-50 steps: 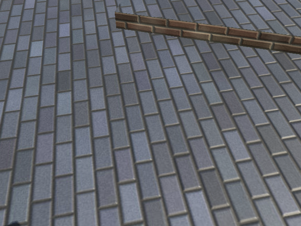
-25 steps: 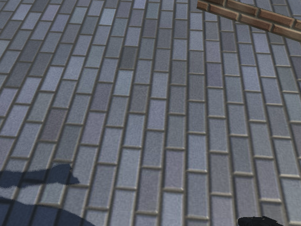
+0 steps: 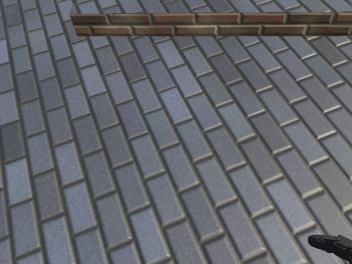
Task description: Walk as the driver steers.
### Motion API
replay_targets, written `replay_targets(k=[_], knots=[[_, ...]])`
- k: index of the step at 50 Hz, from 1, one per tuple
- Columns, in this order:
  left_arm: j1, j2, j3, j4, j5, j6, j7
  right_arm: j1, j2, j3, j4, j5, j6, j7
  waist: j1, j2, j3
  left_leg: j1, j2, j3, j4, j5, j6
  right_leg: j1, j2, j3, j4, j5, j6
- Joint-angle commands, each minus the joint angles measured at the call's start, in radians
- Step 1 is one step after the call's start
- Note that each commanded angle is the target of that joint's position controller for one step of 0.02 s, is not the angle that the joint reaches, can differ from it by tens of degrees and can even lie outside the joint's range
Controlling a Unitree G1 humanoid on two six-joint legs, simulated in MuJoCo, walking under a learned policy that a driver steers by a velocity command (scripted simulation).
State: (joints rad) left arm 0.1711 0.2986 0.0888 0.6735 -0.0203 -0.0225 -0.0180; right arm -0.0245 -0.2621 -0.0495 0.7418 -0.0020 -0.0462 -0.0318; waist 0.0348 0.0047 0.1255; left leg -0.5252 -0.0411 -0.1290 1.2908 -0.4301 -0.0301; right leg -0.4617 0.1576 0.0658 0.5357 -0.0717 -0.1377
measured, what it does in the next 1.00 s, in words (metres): walks ahead, turning right: left foot, then right foot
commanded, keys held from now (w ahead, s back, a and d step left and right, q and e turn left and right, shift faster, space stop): e+shift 0.18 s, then w+e+shift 0.06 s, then w+shift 0.66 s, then shift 0.02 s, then q+shift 0.08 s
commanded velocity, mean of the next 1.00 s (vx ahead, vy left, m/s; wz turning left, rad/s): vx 0.60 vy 0.00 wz -0.43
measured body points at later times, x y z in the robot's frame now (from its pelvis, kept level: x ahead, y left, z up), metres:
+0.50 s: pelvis +0.24 +0.03 +0.02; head +0.24 +0.02 +0.47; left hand +0.42 +0.26 -0.07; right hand +0.31 -0.29 -0.07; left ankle +0.33 +0.14 -0.71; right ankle +0.12 -0.02 -0.72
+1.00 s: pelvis +0.61 -0.08 -0.01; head +0.66 -0.10 +0.43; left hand +0.92 +0.02 -0.09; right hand +0.42 -0.27 -0.14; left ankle +0.39 +0.12 -0.62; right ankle +0.69 -0.19 -0.72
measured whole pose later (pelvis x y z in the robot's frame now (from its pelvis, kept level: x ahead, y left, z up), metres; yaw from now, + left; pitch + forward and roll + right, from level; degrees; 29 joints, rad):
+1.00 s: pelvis +0.61 -0.08 -0.01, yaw -22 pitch +3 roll -1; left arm -0.01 0.25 -0.02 0.65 0.05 -0.08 -0.02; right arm 0.55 -0.22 -0.02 0.97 0.01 -0.07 -0.02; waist -0.08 0.00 0.04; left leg -0.01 -0.05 -0.04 0.99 -0.43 0.06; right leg -0.55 0.04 -0.11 0.66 -0.16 -0.12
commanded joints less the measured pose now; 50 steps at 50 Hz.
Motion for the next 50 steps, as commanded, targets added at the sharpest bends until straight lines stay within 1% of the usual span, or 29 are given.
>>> replay_targets(k=[1,3,5,8,9,12,17,19,20,23,25,26,27,28,29,30,31,32,35,38,41,42,44,45,46,47,48,49,50], knots=[[-0.048,0.157,0.047,-0.128,-0.007,0.000,0.038,0.094,-0.101,-0.039,-0.039,-0.011,0.030,-0.011,-0.065,-0.021,-0.235,-0.064,0.019,-0.019,-0.155,0.101,-0.006,0.204,-0.213,0.394,-0.211,0.156,-0.044],[-0.013,0.182,0.057,-0.132,-0.012,0.017,0.066,0.060,-0.083,-0.039,-0.057,-0.016,0.036,-0.013,-0.050,-0.034,-0.264,-0.101,0.004,-0.033,-0.200,0.159,-0.026,0.229,-0.206,0.397,-0.194,0.208,-0.018],[0.001,0.182,0.056,-0.141,-0.016,0.037,0.086,0.019,-0.092,-0.045,-0.074,-0.005,0.039,-0.017,-0.036,-0.047,-0.273,-0.150,-0.003,-0.059,-0.226,0.203,-0.042,0.262,-0.202,0.433,-0.194,0.102,0.006],[0.015,0.171,0.050,-0.153,-0.016,0.057,0.095,-0.034,-0.107,-0.054,-0.093,0.003,0.032,-0.024,-0.016,-0.079,-0.238,-0.210,-0.011,-0.085,-0.277,0.237,-0.051,0.299,-0.186,0.487,-0.191,-0.031,0.027],[0.024,0.166,0.048,-0.153,-0.016,0.060,0.096,-0.047,-0.108,-0.056,-0.099,0.003,0.027,-0.025,-0.011,-0.092,-0.228,-0.222,-0.014,-0.091,-0.293,0.240,-0.050,0.318,-0.183,0.502,-0.184,-0.035,0.027],[0.050,0.153,0.039,-0.147,-0.014,0.050,0.084,-0.068,-0.111,-0.057,-0.103,0.013,0.001,-0.011,0.012,-0.133,-0.212,-0.238,-0.008,-0.104,-0.426,0.284,-0.040,0.375,-0.180,0.583,-0.251,-0.422,-0.028],[0.111,0.114,0.018,-0.101,-0.005,0.004,0.060,-0.104,-0.108,-0.047,-0.101,-0.001,-0.071,0.028,0.074,-0.156,-0.170,-0.134,0.030,-0.053,-0.676,0.366,-0.023,0.443,-0.210,0.558,-0.247,-0.363,-0.076],[0.122,0.110,0.010,-0.088,-0.004,-0.008,0.044,-0.113,-0.106,-0.045,-0.106,0.011,-0.090,0.036,0.088,-0.139,-0.136,-0.030,0.024,-0.019,-0.735,0.347,-0.015,0.384,-0.215,0.564,-0.258,-0.372,-0.091],[0.178,0.173,0.027,-0.053,0.062,-0.005,0.008,-0.084,-0.111,-0.032,-0.075,-0.065,-0.033,0.052,0.107,-0.161,-0.101,-0.034,0.022,0.045,-0.699,0.303,-0.007,0.345,-0.194,0.577,-0.296,-0.394,-0.081],[0.184,0.151,0.016,-0.041,0.049,-0.019,-0.008,-0.026,-0.141,-0.037,-0.086,-0.035,-0.016,0.050,0.066,-0.140,-0.067,0.067,0.017,0.071,-0.796,0.199,0.020,0.329,-0.209,0.610,-0.283,-0.366,-0.087],[0.135,0.146,0.009,-0.036,0.040,-0.031,0.001,0.114,-0.154,-0.045,-0.054,-0.029,-0.029,0.039,-0.036,-0.084,-0.101,0.348,0.014,0.074,-0.875,0.189,0.053,0.211,-0.194,0.567,-0.191,-0.224,-0.055],[0.111,0.119,-0.002,-0.037,0.036,-0.047,0.002,0.269,-0.205,-0.062,-0.023,-0.042,-0.037,0.026,-0.125,0.003,-0.171,0.594,0.084,-0.019,-0.880,0.109,0.094,0.074,-0.154,0.482,-0.005,-0.097,-0.022],[0.135,0.047,-0.025,-0.043,0.014,-0.067,-0.006,0.441,-0.298,-0.084,-0.008,-0.060,-0.038,0.011,-0.186,0.203,-0.307,0.871,0.287,-0.310,-0.943,-0.182,0.182,-0.107,-0.053,0.285,0.325,-0.154,0.029],[0.104,0.054,-0.028,-0.058,0.008,-0.074,0.007,0.479,-0.327,-0.100,0.011,-0.052,-0.032,0.018,-0.179,0.315,-0.303,0.906,0.416,-0.666,-1.057,-0.422,0.257,-0.334,0.034,0.159,0.525,-0.412,0.051],[0.028,0.105,-0.026,-0.049,0.036,-0.069,0.020,0.435,-0.249,-0.086,0.013,-0.047,-0.031,0.031,-0.169,0.128,-0.157,0.800,0.407,-0.619,-1.040,-0.400,0.248,-0.433,-0.055,0.127,0.631,-0.339,0.043],[-0.001,0.103,-0.026,-0.040,0.054,-0.070,0.011,0.428,-0.197,-0.071,0.008,-0.043,-0.036,0.036,-0.163,0.045,-0.121,0.744,0.357,-0.509,-1.034,-0.326,0.233,-0.440,-0.083,0.121,0.669,-0.270,0.045],[-0.011,0.096,-0.029,-0.038,0.063,-0.071,-0.004,0.440,-0.168,-0.059,0.020,-0.046,-0.041,0.038,-0.147,0.019,-0.101,0.699,0.312,-0.410,-1.056,-0.248,0.213,-0.437,-0.112,0.113,0.659,-0.231,0.043],[-0.028,0.092,-0.029,-0.042,0.074,-0.066,-0.017,0.468,-0.147,-0.048,0.041,-0.046,-0.049,0.037,-0.136,0.039,-0.078,0.671,0.277,-0.348,-1.079,-0.187,0.200,-0.444,-0.126,0.107,0.645,-0.214,0.042],[-0.077,0.059,-0.047,-0.063,0.073,-0.053,-0.033,0.509,-0.126,-0.032,0.086,-0.027,-0.066,0.045,-0.105,0.092,-0.032,0.621,0.217,-0.208,-1.119,0.118,0.181,-0.486,-0.145,0.043,0.619,-0.200,0.049],[-0.224,0.038,-0.071,-0.130,0.078,-0.053,-0.042,0.524,-0.107,-0.017,0.109,-0.008,-0.072,0.048,-0.095,0.088,0.004,0.518,0.167,-0.072,-1.187,0.495,0.187,-0.433,-0.171,-0.099,0.462,-0.115,0.068],[-0.302,-0.012,-0.104,-0.157,0.059,-0.056,-0.063,0.549,-0.109,-0.011,0.140,0.000,-0.080,0.043,-0.097,0.072,0.026,0.379,0.160,0.027,-1.310,0.743,0.159,-0.148,-0.165,-0.194,0.188,0.069,0.044],[-0.307,-0.008,-0.104,-0.152,0.055,-0.055,-0.061,0.571,-0.123,-0.011,0.153,0.003,-0.082,0.043,-0.096,0.068,0.018,0.401,0.173,0.047,-1.306,0.909,0.148,-0.081,-0.143,-0.217,0.154,0.093,0.029],[-0.242,0.031,-0.093,-0.123,0.057,-0.050,-0.043,0.583,-0.176,-0.017,0.165,-0.004,-0.080,0.034,-0.039,0.118,-0.057,0.513,0.205,0.088,-1.163,1.372,0.140,0.037,-0.078,-0.232,0.128,0.038,0.008],[-0.146,0.065,-0.081,-0.093,0.060,-0.046,-0.027,0.586,-0.197,-0.020,0.172,-0.013,-0.073,0.025,0.020,0.145,-0.132,0.542,0.226,0.095,-1.019,1.516,0.130,0.155,-0.049,-0.221,0.127,-0.022,-0.007],[0.037,0.103,-0.064,-0.033,0.062,-0.045,-0.007,0.575,-0.210,-0.022,0.180,-0.019,-0.059,0.015,0.104,0.146,-0.216,0.522,0.229,0.093,-0.792,1.568,0.117,0.342,-0.025,-0.198,0.112,-0.064,-0.021],[0.235,0.135,-0.048,0.024,0.069,-0.049,0.014,0.531,-0.208,-0.018,0.178,-0.011,-0.052,0.011,0.211,0.131,-0.282,0.403,0.207,0.092,-0.506,1.436,0.103,0.576,-0.105,-0.104,0.026,0.010,-0.052],[0.345,0.206,-0.025,0.058,0.093,-0.056,0.031,0.542,-0.104,0.003,0.145,-0.013,-0.054,0.013,0.192,-0.034,-0.396,0.225,0.092,0.125,-0.125,0.660,0.107,0.790,-0.359,0.126,0.033,0.042,-0.083],[0.321,0.222,-0.016,0.043,0.098,-0.061,0.022,0.702,-0.015,0.024,0.131,0.059,-0.048,0.006,0.092,-0.253,-0.620,-0.066,-0.053,0.064,0.314,-0.149,0.087,1.040,-0.703,0.668,0.001,0.356,-0.266],[0.284,0.156,-0.017,0.043,0.049,-0.053,0.020,0.537,-0.160,-0.013,0.120,0.016,-0.041,-0.003,0.123,0.034,-0.544,-0.092,0.015,0.024,0.274,0.001,0.102,0.872,-0.596,0.521,-0.031,0.494,-0.229]])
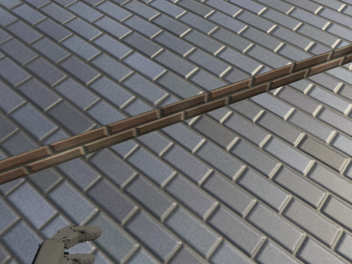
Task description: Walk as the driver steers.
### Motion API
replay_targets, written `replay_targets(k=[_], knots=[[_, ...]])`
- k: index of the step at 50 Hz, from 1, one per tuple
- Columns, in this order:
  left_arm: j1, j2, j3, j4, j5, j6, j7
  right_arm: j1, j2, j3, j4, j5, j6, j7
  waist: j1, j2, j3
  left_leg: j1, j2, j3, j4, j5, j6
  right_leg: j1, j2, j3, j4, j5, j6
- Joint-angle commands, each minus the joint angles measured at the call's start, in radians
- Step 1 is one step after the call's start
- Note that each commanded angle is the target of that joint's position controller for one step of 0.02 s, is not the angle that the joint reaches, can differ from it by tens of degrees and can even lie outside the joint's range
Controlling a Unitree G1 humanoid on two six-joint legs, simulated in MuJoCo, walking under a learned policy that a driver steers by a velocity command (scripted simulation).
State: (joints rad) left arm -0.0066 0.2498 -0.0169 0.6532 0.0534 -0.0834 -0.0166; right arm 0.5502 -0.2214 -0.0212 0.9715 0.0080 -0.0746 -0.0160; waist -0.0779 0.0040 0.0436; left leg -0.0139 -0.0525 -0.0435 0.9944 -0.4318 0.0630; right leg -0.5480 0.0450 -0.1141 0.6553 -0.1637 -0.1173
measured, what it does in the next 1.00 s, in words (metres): walks ahead, turning left: left foot, then right foot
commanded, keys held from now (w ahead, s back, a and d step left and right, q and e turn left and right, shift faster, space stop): q+shift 0.72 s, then shift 0.28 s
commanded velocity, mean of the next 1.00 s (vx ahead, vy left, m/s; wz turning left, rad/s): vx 0.15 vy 0.00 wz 0.70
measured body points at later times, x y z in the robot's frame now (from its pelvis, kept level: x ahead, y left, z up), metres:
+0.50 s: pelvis +0.28 +0.04 +0.01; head +0.34 +0.06 +0.46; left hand +0.37 +0.33 -0.10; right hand +0.46 -0.21 -0.10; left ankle +0.38 +0.11 -0.71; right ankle +0.28 -0.11 -0.62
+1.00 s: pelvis +0.39 -0.01 +0.03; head +0.42 +0.00 +0.48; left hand +0.32 +0.31 -0.05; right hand +0.72 -0.11 -0.06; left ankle +0.29 +0.10 -0.62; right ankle +0.50 -0.07 -0.71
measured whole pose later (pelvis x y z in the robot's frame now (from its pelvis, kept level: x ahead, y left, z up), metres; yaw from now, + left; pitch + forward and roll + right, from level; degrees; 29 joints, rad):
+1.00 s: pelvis +0.39 -0.01 +0.03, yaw +43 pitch +0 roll +0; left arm 0.13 0.28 0.05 0.71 0.01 -0.02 0.03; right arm 0.17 -0.37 -0.09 0.61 0.01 0.05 -0.03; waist 0.01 0.04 0.05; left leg -0.51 -0.14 -0.20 1.14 -0.43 -0.07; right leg -0.27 0.03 0.08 0.45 -0.18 -0.01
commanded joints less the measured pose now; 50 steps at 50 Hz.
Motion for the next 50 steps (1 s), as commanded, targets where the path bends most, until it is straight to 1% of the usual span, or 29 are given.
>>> replay_targets(k=[1,2,3,4,5,8,11,15,16,17,18,19,20,21,22,23,24,27,31,32,35,40,41,42,43,44,45,47,50], knots=[[0.357,0.134,0.067,0.034,-0.066,-0.016,0.016,-0.134,-0.175,-0.038,-0.166,0.049,-0.026,-0.007,0.228,-0.073,-0.289,-0.674,0.066,-0.121,0.518,-0.031,-0.022,0.860,-0.451,0.547,-0.216,0.604,-0.223],[0.289,0.125,0.068,0.058,-0.064,-0.034,0.010,-0.184,-0.152,-0.035,-0.181,0.057,-0.021,-0.005,0.176,0.005,-0.163,-0.676,0.110,-0.094,0.449,0.006,-0.036,0.687,-0.402,0.441,-0.276,0.610,-0.184],[0.240,0.097,0.063,0.060,-0.058,-0.045,0.012,-0.207,-0.155,-0.048,-0.180,0.048,-0.004,-0.007,0.135,0.001,-0.095,-0.643,0.136,-0.078,0.392,0.025,-0.040,0.566,-0.361,0.348,-0.324,0.587,-0.149],[0.202,0.080,0.060,0.066,-0.042,-0.050,0.012,-0.171,-0.126,-0.048,-0.182,0.050,0.018,-0.004,0.082,-0.041,-0.051,-0.585,0.149,-0.070,0.373,0.044,-0.046,0.453,-0.345,0.272,-0.375,0.576,-0.128],[0.159,0.054,0.057,0.063,-0.043,-0.056,0.008,-0.145,-0.102,-0.049,-0.181,0.044,0.040,-0.005,0.049,-0.052,-0.030,-0.559,0.159,-0.061,0.317,0.061,-0.048,0.387,-0.320,0.214,-0.406,0.576,-0.107],[0.004,0.083,0.066,0.047,-0.048,-0.057,0.020,-0.185,-0.062,-0.040,-0.242,0.017,0.056,-0.001,-0.011,-0.084,0.054,-0.491,0.147,0.026,0.039,0.227,-0.084,0.161,-0.237,-0.013,-0.470,0.626,-0.062],[0.063,0.136,0.082,0.072,-0.063,-0.039,0.055,-0.242,-0.063,-0.037,-0.263,0.000,0.037,0.035,0.042,-0.067,-0.039,-0.363,0.083,0.120,-0.270,0.579,-0.085,0.243,-0.172,-0.120,-0.376,0.576,-0.024],[0.064,0.198,0.105,0.066,-0.101,-0.003,0.068,-0.220,-0.162,-0.076,-0.306,-0.006,0.057,0.070,0.003,-0.081,-0.113,-0.310,0.017,0.163,-0.344,0.474,-0.003,0.436,-0.245,-0.102,-0.145,0.807,0.016],[0.160,0.157,0.099,0.097,-0.065,0.008,0.050,-0.095,-0.133,-0.064,-0.264,-0.083,0.067,0.060,-0.029,-0.034,-0.152,-0.237,-0.039,0.208,-0.388,0.427,0.044,0.484,-0.253,-0.137,0.056,0.798,0.034],[0.172,0.158,0.099,0.093,-0.067,0.016,0.037,0.014,-0.164,-0.081,-0.234,-0.091,0.062,0.046,-0.080,0.003,-0.189,-0.092,-0.058,0.167,-0.465,0.458,0.090,0.406,-0.229,-0.124,0.309,0.630,0.069],[0.217,0.095,0.086,0.092,-0.055,0.023,0.016,-0.037,-0.241,-0.099,-0.239,-0.064,0.059,0.023,-0.034,0.167,-0.141,-0.004,0.074,-0.022,-0.470,0.982,0.141,0.214,-0.090,-0.132,0.588,-0.187,0.110],[0.357,0.069,0.083,0.054,-0.044,0.046,0.018,-0.102,-0.361,-0.122,-0.292,-0.046,0.069,0.026,0.067,0.268,-0.245,0.183,0.334,-0.512,-0.435,1.551,0.360,-0.068,0.069,-0.005,0.938,-0.587,0.167],[0.369,0.104,0.072,0.042,-0.006,0.056,0.029,-0.160,-0.383,-0.140,-0.353,-0.009,0.077,0.030,0.043,0.145,-0.421,0.219,0.405,-0.676,-0.579,1.189,0.416,-0.102,0.012,0.196,0.949,-0.469,0.164],[0.280,0.137,0.073,0.034,-0.004,0.062,0.030,-0.229,-0.322,-0.129,-0.372,-0.006,0.089,0.020,0.041,0.032,-0.318,0.097,0.365,-0.636,-0.642,0.776,0.381,-0.108,-0.030,0.218,0.878,-0.383,0.155],[0.187,0.149,0.076,0.016,-0.001,0.066,0.033,-0.253,-0.256,-0.108,-0.355,-0.009,0.098,0.018,0.053,-0.042,-0.183,-0.040,0.292,-0.545,-0.684,0.563,0.308,-0.109,-0.062,0.213,0.748,-0.327,0.153],[0.157,0.147,0.075,0.005,0.002,0.075,0.037,-0.264,-0.225,-0.098,-0.342,-0.004,0.100,0.017,0.070,-0.030,-0.125,-0.114,0.229,-0.474,-0.700,0.522,0.251,-0.075,-0.079,0.209,0.634,-0.298,0.152],[0.175,0.150,0.075,0.012,-0.001,0.091,0.037,-0.271,-0.211,-0.094,-0.337,-0.004,0.100,0.017,0.083,-0.009,-0.113,-0.173,0.194,-0.420,-0.706,0.530,0.212,-0.011,-0.081,0.198,0.560,-0.274,0.154],[0.181,0.111,0.061,0.017,-0.014,0.115,0.041,-0.256,-0.251,-0.108,-0.324,-0.020,0.097,0.025,0.078,-0.016,-0.152,-0.204,0.138,-0.381,-0.675,0.596,0.172,0.062,-0.053,0.189,0.413,-0.252,0.167],[0.118,0.117,0.060,-0.007,-0.030,0.117,0.047,-0.258,-0.271,-0.121,-0.325,-0.024,0.115,0.021,0.046,0.058,-0.141,-0.200,0.112,-0.468,-0.707,0.266,0.147,0.035,-0.032,0.223,0.280,-0.196,0.175],[0.017,0.116,0.079,-0.038,-0.071,0.082,0.065,-0.354,-0.246,-0.113,-0.390,0.033,0.102,-0.017,0.050,0.052,-0.107,-0.236,0.110,-0.537,-0.727,0.106,0.150,0.014,0.005,0.300,0.199,-0.168,0.190],[0.025,0.124,0.086,-0.021,-0.068,0.041,0.071,-0.346,-0.264,-0.120,-0.394,0.017,0.108,-0.044,0.041,0.117,-0.124,-0.195,0.093,-0.551,-0.707,0.054,0.121,0.059,0.027,0.311,0.051,-0.115,0.198],[0.123,0.145,0.105,0.023,-0.069,0.021,0.034,-0.361,-0.218,-0.104,-0.421,0.013,0.133,-0.034,0.067,0.170,-0.145,-0.233,0.063,-0.543,-0.588,0.256,0.077,0.297,0.012,0.252,-0.209,0.000,0.173],[0.132,0.155,0.111,0.027,-0.060,0.021,0.033,-0.346,-0.191,-0.092,-0.420,0.017,0.131,-0.030,0.070,0.131,-0.145,-0.265,0.025,-0.510,-0.524,0.198,0.051,0.366,-0.038,0.258,-0.296,0.076,0.148],[0.114,0.193,0.115,0.008,-0.041,0.028,0.035,-0.275,-0.144,-0.076,-0.410,0.010,0.131,-0.025,0.032,-0.032,-0.178,-0.340,-0.055,-0.403,-0.338,-0.068,0.009,0.461,-0.214,0.418,-0.339,0.099,0.070],[0.103,0.264,0.127,0.000,0.001,0.040,0.036,-0.291,-0.182,-0.085,-0.445,0.017,0.122,-0.023,0.024,-0.274,-0.109,-0.507,-0.184,-0.217,-0.133,-0.221,-0.044,0.417,-0.374,0.655,-0.397,0.190,-0.097],[0.089,0.231,0.126,-0.010,-0.003,0.037,0.040,-0.287,-0.273,-0.107,-0.438,-0.006,0.107,-0.017,0.021,-0.238,-0.101,-0.545,-0.097,-0.211,0.066,-0.168,-0.090,0.359,-0.439,0.731,-0.398,0.144,-0.165],[0.053,0.181,0.112,-0.025,-0.025,0.039,0.046,-0.287,-0.307,-0.117,-0.409,-0.004,0.109,-0.014,0.024,-0.149,-0.080,-0.532,-0.077,-0.205,0.136,-0.095,-0.109,0.329,-0.380,0.616,-0.369,0.100,-0.137],[0.043,0.156,0.099,-0.026,-0.055,0.051,0.048,-0.284,-0.243,-0.101,-0.383,-0.009,0.125,-0.019,0.038,-0.084,-0.053,-0.545,-0.080,-0.177,0.235,-0.014,-0.136,0.328,-0.276,0.491,-0.349,0.054,-0.075],[0.088,0.145,0.088,-0.007,-0.048,0.062,0.045,-0.341,-0.182,-0.073,-0.406,0.002,0.117,-0.016,0.068,-0.108,-0.058,-0.535,-0.056,-0.113,0.168,0.012,-0.155,0.364,-0.220,0.396,-0.344,0.155,-0.078]])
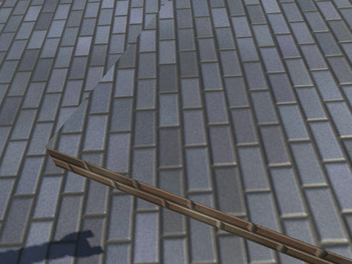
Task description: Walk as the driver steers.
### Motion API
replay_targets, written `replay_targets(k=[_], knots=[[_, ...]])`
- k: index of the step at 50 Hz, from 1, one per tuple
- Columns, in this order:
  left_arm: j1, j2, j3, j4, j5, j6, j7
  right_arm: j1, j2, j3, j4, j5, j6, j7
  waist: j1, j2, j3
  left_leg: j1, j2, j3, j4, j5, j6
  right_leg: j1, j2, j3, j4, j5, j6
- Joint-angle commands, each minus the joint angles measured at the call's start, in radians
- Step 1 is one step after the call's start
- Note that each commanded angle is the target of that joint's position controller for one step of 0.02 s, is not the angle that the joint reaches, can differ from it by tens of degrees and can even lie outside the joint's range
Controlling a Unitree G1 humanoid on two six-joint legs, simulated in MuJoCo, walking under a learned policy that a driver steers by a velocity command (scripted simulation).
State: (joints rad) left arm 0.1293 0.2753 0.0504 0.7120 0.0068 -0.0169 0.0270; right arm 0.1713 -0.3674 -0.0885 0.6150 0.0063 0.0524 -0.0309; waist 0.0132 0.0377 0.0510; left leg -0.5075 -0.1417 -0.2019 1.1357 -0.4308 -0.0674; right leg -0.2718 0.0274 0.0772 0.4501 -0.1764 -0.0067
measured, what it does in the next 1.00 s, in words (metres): steps on the spot: left foot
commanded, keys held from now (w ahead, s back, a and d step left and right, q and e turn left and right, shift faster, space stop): shift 1.00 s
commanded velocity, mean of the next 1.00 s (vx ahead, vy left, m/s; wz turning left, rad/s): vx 0.00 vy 0.00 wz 0.07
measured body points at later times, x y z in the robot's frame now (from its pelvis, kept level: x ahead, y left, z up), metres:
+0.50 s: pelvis +0.01 +0.03 -0.01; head +0.02 +0.04 +0.44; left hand +0.11 +0.30 -0.13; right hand +0.16 -0.21 -0.11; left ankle -0.02 +0.14 -0.74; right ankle +0.04 -0.12 -0.74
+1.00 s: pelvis +0.02 +0.03 -0.01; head +0.03 +0.04 +0.44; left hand +0.08 +0.30 -0.15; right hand +0.11 -0.22 -0.14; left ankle -0.02 +0.14 -0.74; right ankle +0.04 -0.12 -0.74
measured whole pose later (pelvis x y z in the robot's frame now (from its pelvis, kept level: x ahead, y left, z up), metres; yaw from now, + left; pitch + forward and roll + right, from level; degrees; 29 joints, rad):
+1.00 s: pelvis +0.02 +0.03 -0.01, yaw +1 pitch -2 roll +0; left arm 0.17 0.24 0.03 1.01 0.00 0.00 0.04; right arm 0.27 -0.23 -0.02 0.85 -0.01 -0.01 -0.02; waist 0.01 0.00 0.04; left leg -0.16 -0.04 -0.06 0.52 -0.33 0.02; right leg -0.24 -0.03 0.07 0.52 -0.25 0.05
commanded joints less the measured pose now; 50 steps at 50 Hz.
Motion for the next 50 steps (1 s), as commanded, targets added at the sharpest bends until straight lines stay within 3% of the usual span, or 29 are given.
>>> replay_targets(k=[1,4,6,9,10,11,12,13,14,16,19,29,50], knots=[[-0.033,0.117,0.019,-0.060,0.000,-0.002,0.000,0.019,-0.024,0.001,-0.056,0.005,-0.014,-0.003,-0.011,-0.162,-0.078,-0.039,0.054,0.058,-0.049,0.011,-0.031,0.127,-0.196,0.193,-0.130,0.176,-0.191],[-0.016,0.141,0.025,-0.048,-0.003,0.006,-0.002,-0.011,0.007,0.020,-0.061,-0.002,-0.020,-0.001,0.012,-0.225,-0.111,0.089,0.120,0.132,-0.310,-0.017,-0.036,0.142,-0.194,0.173,-0.118,0.179,-0.194],[0.021,0.168,0.031,-0.034,-0.005,0.013,-0.004,-0.012,-0.009,0.017,-0.051,0.006,-0.024,0.001,0.033,-0.249,-0.118,0.161,0.118,0.163,-0.442,0.003,-0.030,0.141,-0.210,0.191,-0.106,0.202,-0.203],[0.047,0.146,0.019,-0.010,-0.026,0.011,-0.007,0.053,-0.004,0.015,-0.004,0.002,-0.028,0.004,-0.009,-0.218,-0.115,0.333,0.105,0.176,-0.782,0.237,0.024,0.097,-0.195,0.176,-0.052,0.263,-0.162],[0.083,0.137,0.014,0.003,-0.025,-0.001,-0.009,0.052,-0.033,0.012,-0.010,-0.008,-0.029,0.001,-0.002,-0.180,-0.134,0.430,0.151,0.118,-0.796,0.325,0.059,0.035,-0.187,0.163,-0.039,0.236,-0.113],[0.090,0.104,0.003,-0.009,0.002,-0.021,-0.020,0.064,-0.094,0.003,-0.019,-0.022,-0.026,-0.007,0.020,-0.034,-0.182,0.527,0.264,0.020,-0.726,0.546,0.106,-0.042,-0.134,0.087,0.039,0.152,-0.054],[0.087,0.059,-0.007,-0.011,0.009,-0.035,-0.026,0.036,-0.079,0.005,0.003,-0.031,-0.024,0.001,0.042,0.121,-0.184,0.427,0.296,-0.006,-0.708,0.472,0.173,-0.024,-0.054,-0.017,0.025,-0.032,0.004],[0.033,0.081,-0.006,-0.006,0.020,-0.036,-0.025,0.004,0.000,0.024,-0.012,-0.030,-0.031,0.012,0.010,0.079,-0.155,0.357,0.276,-0.004,-0.733,0.331,0.176,0.030,-0.056,-0.019,0.027,-0.028,0.039],[0.007,0.087,-0.003,-0.002,0.018,-0.033,-0.025,0.006,0.023,0.033,-0.004,-0.036,-0.037,0.017,-0.001,0.056,-0.128,0.324,0.245,0.013,-0.743,0.246,0.151,0.039,-0.051,-0.020,0.029,-0.001,0.046],[0.017,0.087,-0.001,0.012,0.014,-0.019,-0.018,0.012,0.002,0.031,0.005,-0.031,-0.049,0.019,0.001,0.056,-0.064,0.265,0.219,0.027,-0.745,0.214,0.125,0.042,-0.052,-0.016,0.034,0.030,0.046],[0.041,0.087,0.000,0.036,0.009,-0.016,-0.013,0.035,0.013,0.038,0.018,-0.026,-0.060,0.015,0.007,0.042,-0.034,0.232,0.207,0.034,-0.738,0.222,0.115,0.054,-0.056,-0.010,0.033,0.047,0.040],[0.050,0.089,0.004,0.115,0.002,-0.010,0.000,0.059,0.028,0.044,0.054,-0.020,-0.069,0.014,0.004,-0.020,-0.051,0.247,0.182,0.055,-0.718,0.296,0.114,0.093,-0.064,-0.005,0.035,0.099,0.049],[0.047,0.082,0.003,0.278,-0.005,0.011,0.018,0.120,0.034,0.046,0.203,-0.012,-0.075,0.005,0.002,-0.031,-0.031,0.265,0.149,0.103,-0.727,0.323,0.097,0.108,-0.057,-0.012,0.016,0.104,0.038]])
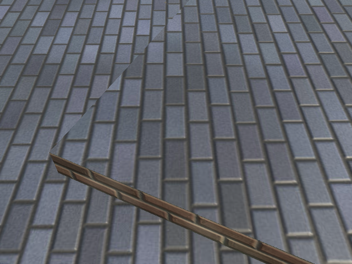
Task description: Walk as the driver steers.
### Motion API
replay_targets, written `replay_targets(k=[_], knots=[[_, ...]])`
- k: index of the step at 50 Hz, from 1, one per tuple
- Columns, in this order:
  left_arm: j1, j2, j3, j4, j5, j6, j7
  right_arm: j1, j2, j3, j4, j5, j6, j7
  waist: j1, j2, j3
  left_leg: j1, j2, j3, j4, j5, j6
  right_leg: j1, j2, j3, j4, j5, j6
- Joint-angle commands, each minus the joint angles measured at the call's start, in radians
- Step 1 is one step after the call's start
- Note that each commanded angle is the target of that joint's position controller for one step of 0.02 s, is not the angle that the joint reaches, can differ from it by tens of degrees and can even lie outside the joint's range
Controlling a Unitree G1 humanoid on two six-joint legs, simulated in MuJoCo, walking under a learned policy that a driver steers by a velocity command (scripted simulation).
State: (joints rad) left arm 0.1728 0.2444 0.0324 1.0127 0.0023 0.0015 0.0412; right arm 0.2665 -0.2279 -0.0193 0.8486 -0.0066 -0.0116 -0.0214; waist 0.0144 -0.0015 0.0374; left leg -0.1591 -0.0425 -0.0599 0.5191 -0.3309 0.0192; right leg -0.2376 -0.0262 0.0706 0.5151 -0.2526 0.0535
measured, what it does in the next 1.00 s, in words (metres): shifts its weight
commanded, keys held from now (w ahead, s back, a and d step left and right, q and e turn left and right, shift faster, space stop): shift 0.72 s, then w+shift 0.08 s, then shift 0.20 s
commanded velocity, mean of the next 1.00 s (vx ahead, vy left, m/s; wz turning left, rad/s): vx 0.05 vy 0.00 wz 0.00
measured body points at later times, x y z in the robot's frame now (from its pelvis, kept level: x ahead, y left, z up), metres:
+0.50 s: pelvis +0.00 +0.00 +0.00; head +0.01 +0.00 +0.45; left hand +0.03 +0.25 -0.15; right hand +0.03 -0.25 -0.15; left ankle -0.03 +0.11 -0.73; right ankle +0.02 -0.15 -0.73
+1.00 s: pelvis +0.05 -0.04 +0.00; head +0.05 -0.06 +0.45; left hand +0.06 +0.21 -0.15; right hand +0.01 -0.29 -0.16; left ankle -0.03 +0.10 -0.71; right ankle +0.04 -0.13 -0.74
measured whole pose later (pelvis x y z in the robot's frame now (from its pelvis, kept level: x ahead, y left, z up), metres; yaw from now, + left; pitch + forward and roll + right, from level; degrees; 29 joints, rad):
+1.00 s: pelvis +0.05 -0.04 +0.00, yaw +0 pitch -1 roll +0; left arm 0.29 0.19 0.02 1.08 0.02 -0.05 0.02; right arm 0.38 -0.22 -0.03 1.07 -0.02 -0.01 -0.03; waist -0.01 0.04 0.01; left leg -0.21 0.01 -0.05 0.74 -0.50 0.02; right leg -0.23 0.02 -0.06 0.55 -0.29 -0.05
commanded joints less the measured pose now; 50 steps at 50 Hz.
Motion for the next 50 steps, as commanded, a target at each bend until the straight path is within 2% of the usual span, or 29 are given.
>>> replay_targets(k=[1,17,36,37,38,39,40,41,42,43,44,45,46,47,48,49,50], knots=[[0.004,0.112,0.020,-0.016,0.000,-0.007,0.005,0.027,-0.105,-0.022,-0.024,0.001,-0.011,-0.005,0.001,0.007,-0.016,-0.083,0.049,-0.038,-0.112,0.220,0.010,0.073,-0.003,-0.006,-0.050,0.178,-0.023],[0.029,0.090,0.011,0.055,-0.001,-0.003,0.010,0.058,-0.092,-0.011,0.082,0.005,-0.011,-0.009,-0.002,0.004,0.004,-0.086,0.041,-0.021,-0.129,0.184,0.005,0.063,0.007,-0.016,-0.066,0.154,-0.027],[0.076,0.063,-0.002,0.081,-0.002,-0.004,0.010,0.095,-0.067,0.001,0.161,0.008,-0.008,-0.011,-0.007,0.002,0.019,-0.090,0.035,-0.008,-0.132,0.167,0.001,0.047,0.015,-0.023,-0.069,0.142,-0.032],[0.120,0.020,-0.014,0.105,0.019,0.012,-0.005,0.116,-0.067,0.000,0.175,-0.022,0.006,-0.014,-0.011,0.027,-0.039,-0.057,0.083,-0.079,-0.166,-0.069,0.040,0.054,-0.004,-0.002,-0.058,-0.050,-0.058],[0.110,0.039,-0.005,0.091,0.022,0.020,-0.015,0.118,-0.108,-0.016,0.169,-0.022,0.019,-0.011,-0.020,0.064,-0.002,-0.073,0.085,-0.125,-0.192,-0.393,0.079,-0.020,0.045,-0.035,-0.001,-0.327,-0.080],[0.052,0.090,0.010,0.059,-0.020,-0.006,-0.004,0.144,-0.163,-0.033,0.162,0.035,0.002,-0.015,-0.044,0.081,0.077,-0.126,0.118,-0.169,-0.248,-0.571,0.107,-0.109,0.081,-0.099,0.070,-0.392,-0.067],[0.004,0.068,0.004,0.027,-0.031,-0.034,-0.007,0.178,-0.203,-0.047,0.165,0.051,-0.016,-0.017,-0.064,0.165,0.113,-0.110,0.222,-0.314,-0.337,-0.660,0.159,-0.205,0.071,-0.115,0.182,-0.318,-0.064],[-0.013,0.036,-0.004,0.016,-0.031,-0.059,-0.013,0.146,-0.210,-0.054,0.162,0.050,-0.030,-0.019,-0.059,0.208,0.162,-0.129,0.317,-0.426,-0.397,-0.554,0.203,-0.234,0.032,-0.096,0.274,-0.161,-0.068],[-0.010,0.050,0.003,0.018,-0.027,-0.074,-0.017,0.117,-0.178,-0.048,0.149,0.033,-0.036,-0.020,-0.051,0.171,0.177,-0.112,0.328,-0.423,-0.395,-0.387,0.208,-0.268,0.000,-0.063,0.306,-0.167,-0.077],[0.013,-0.022,-0.014,0.016,0.044,-0.050,-0.039,0.123,-0.114,-0.035,0.176,-0.039,-0.014,-0.009,-0.036,0.133,0.154,-0.071,0.270,-0.314,-0.351,-0.281,0.190,-0.248,0.009,-0.111,0.220,-0.214,-0.095],[0.062,-0.046,-0.017,0.024,0.040,-0.050,-0.045,0.111,-0.103,-0.034,0.178,-0.043,-0.007,-0.005,-0.015,0.128,0.132,-0.095,0.222,-0.228,-0.284,-0.167,0.168,-0.140,0.032,-0.143,0.105,-0.179,-0.107],[0.135,-0.047,-0.013,0.048,0.023,-0.054,-0.042,0.103,-0.100,-0.034,0.185,-0.029,-0.004,-0.004,0.018,0.125,0.113,-0.156,0.190,-0.173,-0.210,-0.075,0.142,0.021,0.064,-0.177,-0.019,-0.059,-0.113],[0.201,-0.022,-0.003,0.074,0.016,-0.055,-0.032,0.105,-0.079,-0.028,0.188,-0.023,-0.007,-0.005,0.037,0.099,0.094,-0.203,0.155,-0.130,-0.124,-0.011,0.106,0.146,0.072,-0.148,-0.082,0.002,-0.101],[0.268,0.030,0.006,0.085,0.026,-0.063,-0.021,0.103,-0.033,-0.014,0.180,-0.020,-0.015,-0.005,0.052,-0.024,0.059,-0.253,0.093,-0.043,0.040,-0.019,0.061,0.234,-0.069,0.040,-0.183,-0.017,-0.103],[0.370,0.174,0.035,0.098,0.014,-0.057,-0.019,0.111,0.017,0.001,0.149,-0.009,-0.017,-0.009,0.069,-0.253,0.005,-0.376,-0.015,0.084,0.244,-0.203,0.016,0.293,-0.282,0.355,-0.297,0.022,-0.190],[0.378,0.139,0.026,0.118,0.018,-0.046,-0.019,0.093,-0.049,-0.013,0.150,-0.018,-0.010,-0.013,0.057,-0.207,0.037,-0.367,0.027,0.050,0.375,-0.288,0.021,0.222,-0.353,0.434,-0.291,0.166,-0.261],[0.307,0.072,0.008,0.093,0.021,-0.048,-0.022,0.080,-0.035,-0.010,0.161,-0.020,-0.008,-0.010,0.023,-0.110,0.078,-0.362,0.057,0.027,0.436,-0.233,0.025,0.176,-0.321,0.355,-0.271,0.262,-0.270]])
Next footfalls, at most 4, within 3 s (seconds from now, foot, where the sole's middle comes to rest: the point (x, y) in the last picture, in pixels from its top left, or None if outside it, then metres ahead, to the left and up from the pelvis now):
1.22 left None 0.14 0.07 -0.77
2.22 right None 0.13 -0.17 -0.77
2.62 left None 0.48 0.07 -0.77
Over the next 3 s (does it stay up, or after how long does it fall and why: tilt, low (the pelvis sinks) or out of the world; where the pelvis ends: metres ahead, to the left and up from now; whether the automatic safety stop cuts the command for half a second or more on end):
stays up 0.58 -0.01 0.00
